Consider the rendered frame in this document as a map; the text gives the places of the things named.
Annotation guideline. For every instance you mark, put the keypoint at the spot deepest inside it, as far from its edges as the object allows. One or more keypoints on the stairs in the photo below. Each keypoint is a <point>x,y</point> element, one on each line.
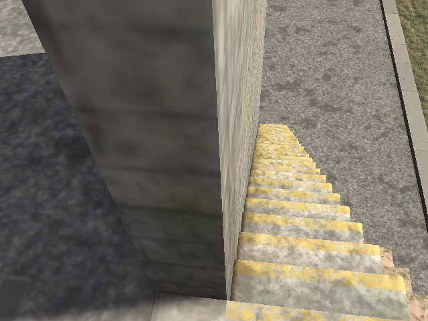
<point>297,247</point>

